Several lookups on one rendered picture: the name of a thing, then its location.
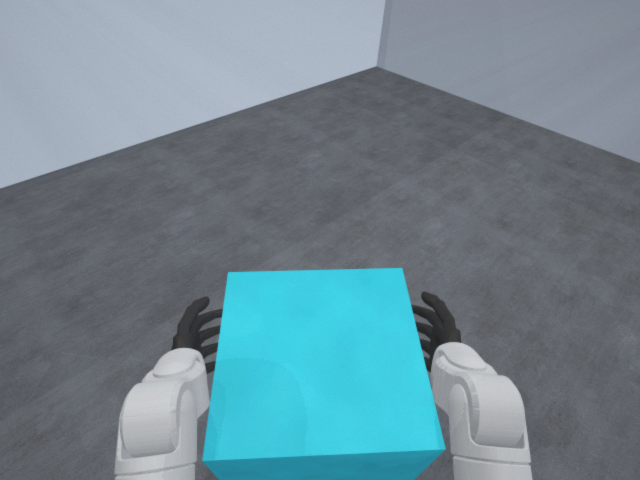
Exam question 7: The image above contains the robot right forearm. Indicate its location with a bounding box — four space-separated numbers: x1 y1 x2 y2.
431 342 532 480

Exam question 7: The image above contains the left robot hand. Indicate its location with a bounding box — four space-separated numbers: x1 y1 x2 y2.
171 296 223 374

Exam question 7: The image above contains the robot left forearm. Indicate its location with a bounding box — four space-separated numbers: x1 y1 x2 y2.
114 348 210 480

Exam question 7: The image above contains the carton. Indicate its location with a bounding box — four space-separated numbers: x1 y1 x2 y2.
202 268 446 480

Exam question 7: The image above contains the right robot hand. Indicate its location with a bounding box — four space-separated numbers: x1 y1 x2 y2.
411 291 461 372

